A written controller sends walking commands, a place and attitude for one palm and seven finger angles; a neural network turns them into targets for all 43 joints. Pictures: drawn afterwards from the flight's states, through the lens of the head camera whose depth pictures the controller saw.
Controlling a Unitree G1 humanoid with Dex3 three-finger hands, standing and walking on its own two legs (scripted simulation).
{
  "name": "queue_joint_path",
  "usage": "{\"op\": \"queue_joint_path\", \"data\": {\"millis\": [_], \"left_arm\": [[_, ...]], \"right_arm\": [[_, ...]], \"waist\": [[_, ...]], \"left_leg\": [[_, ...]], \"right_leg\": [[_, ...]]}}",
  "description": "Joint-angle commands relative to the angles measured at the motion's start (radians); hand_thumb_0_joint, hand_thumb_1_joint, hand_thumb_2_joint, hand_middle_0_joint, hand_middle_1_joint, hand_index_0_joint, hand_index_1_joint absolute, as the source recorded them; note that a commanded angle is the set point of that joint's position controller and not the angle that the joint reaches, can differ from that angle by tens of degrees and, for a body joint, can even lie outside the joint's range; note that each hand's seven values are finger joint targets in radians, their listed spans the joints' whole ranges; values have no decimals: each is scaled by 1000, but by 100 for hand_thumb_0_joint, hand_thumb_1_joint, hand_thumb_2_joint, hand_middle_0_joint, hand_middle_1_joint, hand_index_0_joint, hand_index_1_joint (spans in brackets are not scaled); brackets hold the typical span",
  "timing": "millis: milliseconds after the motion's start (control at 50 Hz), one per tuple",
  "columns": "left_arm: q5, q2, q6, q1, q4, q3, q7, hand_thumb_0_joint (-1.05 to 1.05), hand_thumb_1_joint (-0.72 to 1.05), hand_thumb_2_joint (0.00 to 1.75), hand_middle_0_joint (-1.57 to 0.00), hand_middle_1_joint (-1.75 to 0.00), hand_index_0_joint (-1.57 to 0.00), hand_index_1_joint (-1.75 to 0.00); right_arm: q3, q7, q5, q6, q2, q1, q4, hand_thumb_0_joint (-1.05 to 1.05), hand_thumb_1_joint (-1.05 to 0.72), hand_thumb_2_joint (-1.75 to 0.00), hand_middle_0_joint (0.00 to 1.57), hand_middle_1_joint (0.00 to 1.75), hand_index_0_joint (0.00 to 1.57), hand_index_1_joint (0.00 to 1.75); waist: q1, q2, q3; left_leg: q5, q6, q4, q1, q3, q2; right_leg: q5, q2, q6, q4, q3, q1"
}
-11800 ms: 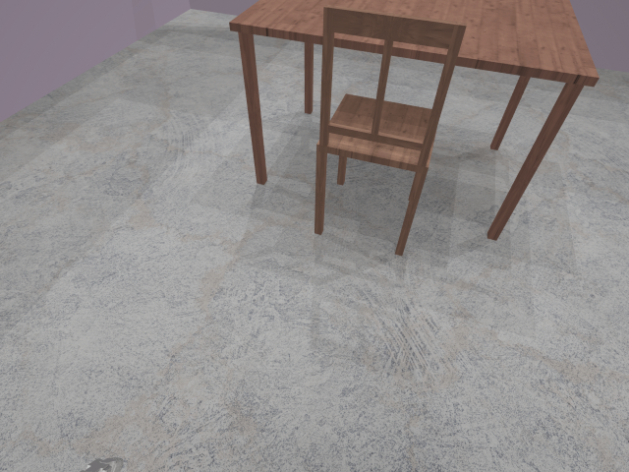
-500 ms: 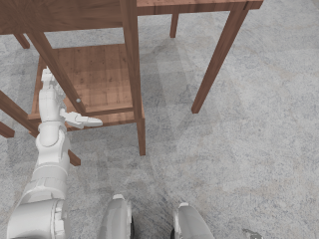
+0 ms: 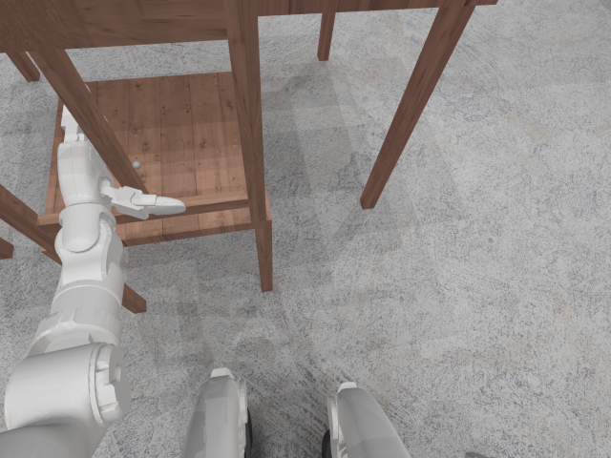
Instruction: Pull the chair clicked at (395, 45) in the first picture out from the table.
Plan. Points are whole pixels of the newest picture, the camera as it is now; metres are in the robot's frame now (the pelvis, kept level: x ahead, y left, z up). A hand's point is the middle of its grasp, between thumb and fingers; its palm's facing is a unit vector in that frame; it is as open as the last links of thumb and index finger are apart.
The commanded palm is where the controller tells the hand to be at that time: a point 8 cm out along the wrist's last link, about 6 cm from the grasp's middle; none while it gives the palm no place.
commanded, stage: push the fingers through the gap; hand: left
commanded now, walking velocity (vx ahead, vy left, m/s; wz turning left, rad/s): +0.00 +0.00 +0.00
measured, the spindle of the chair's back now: (109, 148) +0.49 +0.23 +0.06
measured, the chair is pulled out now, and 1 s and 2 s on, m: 0.00 0.00 0.03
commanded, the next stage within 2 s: hook a spindle and tug to test in 0.26 s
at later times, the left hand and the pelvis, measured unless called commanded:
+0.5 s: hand (127, 171) +0.47 +0.21 +0.04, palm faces +0.18 -0.98 -0.01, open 16.8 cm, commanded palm +0.44 +0.24 +0.04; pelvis +0.00 +0.00 +0.00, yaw +0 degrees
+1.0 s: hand (136, 170) +0.47 +0.20 +0.04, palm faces +0.18 -0.98 -0.02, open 10.1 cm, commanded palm +0.44 +0.23 +0.04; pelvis +0.00 +0.01 +0.00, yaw +0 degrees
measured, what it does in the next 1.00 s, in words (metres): stands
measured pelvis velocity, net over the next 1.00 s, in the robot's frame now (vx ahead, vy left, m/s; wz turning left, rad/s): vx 0.00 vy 0.01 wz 0.00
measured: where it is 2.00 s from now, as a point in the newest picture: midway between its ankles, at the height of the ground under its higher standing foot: outside the picture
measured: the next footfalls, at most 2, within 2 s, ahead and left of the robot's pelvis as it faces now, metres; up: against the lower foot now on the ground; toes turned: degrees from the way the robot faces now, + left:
none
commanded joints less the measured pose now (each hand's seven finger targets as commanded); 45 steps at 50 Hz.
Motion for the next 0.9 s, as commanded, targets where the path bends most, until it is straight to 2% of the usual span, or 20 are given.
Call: {"op": "queue_joint_path", "data": {"millis": [0,40,60,100,160,220,260,340,360,440,520,560,620,640,660,740,780,800,860,880], "left_arm": [[10,197,-83,-336,-228,3,5,0,-50,30,-6,-8,-6,-8],[8,217,-81,-337,-204,15,6,0,-50,30,-6,-8,-6,-8],[5,206,-85,-358,-220,4,3,0,-50,30,-6,-8,-6,-8],[4,238,-96,-361,-229,30,3,0,-50,30,-6,-8,-6,-8],[-3,226,-98,-316,-232,30,0,0,-50,30,-6,-8,-6,-8],[0,215,-90,-320,-199,18,-6,0,-50,30,-6,-8,-6,-8],[-1,230,-93,-328,-215,26,-9,0,-50,30,-6,-8,-6,-8],[-11,215,-98,-341,-227,10,-22,0,-50,30,-6,-8,-6,-8],[-12,207,-95,-334,-215,8,-23,0,-50,30,-8,-13,-8,-13],[-9,214,-96,-360,-224,5,-21,0,-50,30,-15,-35,-15,-35],[-7,160,-93,-366,-234,-34,-9,0,-50,30,-22,-57,-22,-57],[-4,195,-91,-343,-238,-3,3,0,-50,30,-25,-68,-25,-68],[3,179,-84,-329,-211,-9,16,0,-50,30,-31,-85,-31,-85],[3,186,-87,-355,-229,-10,19,0,-50,30,-32,-90,-32,-90],[4,196,-87,-332,-224,6,22,0,-44,32,-34,-96,-34,-96],[10,200,-98,-360,-225,2,28,0,-22,42,-41,-118,-41,-118],[3,178,-109,-357,-264,-11,24,0,-11,47,-45,-129,-45,-129],[5,189,-106,-313,-237,6,23,0,-5,49,-46,-134,-46,-134],[0,173,-90,-312,-203,-11,14,0,12,56,-50,-145,-50,-145],[0,167,-92,-335,-207,-19,12,0,17,59,-50,-145,-50,-145]], "right_arm": [[-61,-12,-5,-3,-166,134,-69,0,-90,-90,20,30,20,30],[-59,-12,-5,-1,-168,133,-67,0,-90,-90,20,30,20,30],[-58,-13,-5,-3,-166,130,-68,0,-90,-90,20,30,20,30],[-57,-16,-5,-2,-170,132,-67,0,-90,-90,20,30,20,30],[-57,-15,-6,-2,-164,128,-72,0,-90,-90,20,30,20,30],[-55,-15,-3,0,-165,129,-69,0,-90,-90,20,30,20,30],[-56,-16,-4,-1,-167,128,-71,0,-90,-90,20,30,20,30],[-56,-18,-3,-3,-167,124,-66,0,-90,-90,20,30,20,30],[-57,-18,-3,-4,-166,126,-64,0,-90,-90,20,30,20,30],[-57,-21,-3,-5,-170,122,-63,0,-90,-90,20,30,20,30],[-61,-16,-4,-3,-167,123,-61,0,-90,-90,20,30,20,30],[-61,-17,-5,-1,-170,124,-63,0,-90,-90,20,30,20,30],[-59,-13,-6,3,-168,125,-68,0,-90,-90,20,30,20,30],[-56,-13,-7,3,-167,120,-67,0,-90,-90,20,30,20,30],[-56,-13,-9,4,-166,123,-70,0,-90,-90,20,30,20,30],[-54,-12,-10,6,-166,122,-70,0,-90,-90,20,30,20,30],[-57,-11,-11,3,-164,120,-79,0,-90,-90,20,30,20,30],[-58,-11,-10,5,-165,122,-76,0,-90,-90,20,30,20,30],[-54,-11,-6,8,-163,122,-75,0,-90,-90,20,30,20,30],[-55,-12,-6,6,-164,123,-74,0,-90,-90,20,30,20,30]], "waist": [[-11,85,-501],[-18,54,-467],[-24,63,-470],[-13,76,-491],[-3,79,-495],[-15,60,-456],[-9,83,-471],[-18,90,-471],[-20,72,-470],[-19,98,-470],[-23,121,-482],[-8,115,-494],[-14,83,-470],[-17,99,-467],[-8,87,-481],[-20,82,-461],[-15,113,-505],[-4,95,-507],[-17,56,-453],[-25,72,-449]], "left_leg": [[312,20,-113,577,-34,-30],[277,24,-112,530,-30,-32],[262,25,-112,526,-27,-34],[273,22,-115,543,-32,-30],[292,21,-114,541,-23,-35],[260,24,-115,515,-25,-34],[258,22,-118,529,-26,-33],[273,21,-114,546,-30,-31],[265,22,-114,542,-31,-31],[263,20,-116,561,-38,-30],[283,13,-126,620,-54,-26],[290,13,-127,607,-50,-28],[275,15,-128,583,-49,-29],[267,17,-126,574,-44,-30],[270,17,-125,570,-42,-31],[257,17,-125,560,-43,-30],[290,15,-124,599,-42,-31],[292,12,-126,597,-43,-29],[252,20,-125,532,-34,-34],[249,19,-126,549,-39,-31]], "right_leg": [[345,23,-21,-196,-1,53],[334,24,-19,-204,4,69],[325,23,-17,-208,7,72],[322,23,-21,-199,5,68],[351,25,-21,-202,8,97],[325,24,-18,-207,8,77],[319,24,-20,-206,7,78],[324,24,-21,-205,5,61],[319,25,-20,-208,5,63],[303,24,-23,-204,2,38],[294,25,-27,-200,-14,2],[306,25,-28,-201,-11,31],[298,26,-24,-201,-13,28],[298,24,-23,-204,-9,33],[304,26,-24,-202,-7,50],[294,27,-23,-202,-6,38],[315,27,-26,-195,-6,43],[315,27,-26,-194,-10,46],[307,27,-20,-209,-2,66],[296,27,-22,-204,-5,41]]}}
